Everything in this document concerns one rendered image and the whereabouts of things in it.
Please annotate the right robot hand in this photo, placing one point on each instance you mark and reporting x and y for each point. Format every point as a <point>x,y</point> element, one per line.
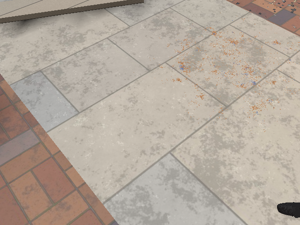
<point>289,209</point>

